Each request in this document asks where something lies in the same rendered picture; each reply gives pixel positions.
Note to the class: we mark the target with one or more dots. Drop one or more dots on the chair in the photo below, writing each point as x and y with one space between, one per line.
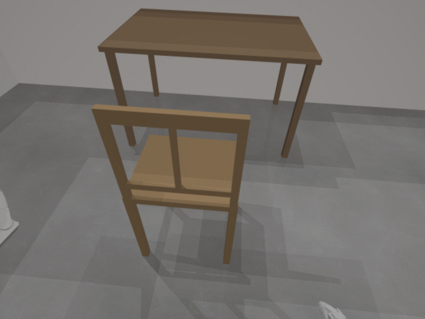
192 173

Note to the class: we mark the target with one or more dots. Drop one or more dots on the robot left hand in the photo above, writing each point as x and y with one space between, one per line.
7 225

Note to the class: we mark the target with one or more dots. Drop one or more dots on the robot right hand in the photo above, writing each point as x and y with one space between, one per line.
329 312

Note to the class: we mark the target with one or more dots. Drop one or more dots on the table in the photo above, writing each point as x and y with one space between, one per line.
230 36

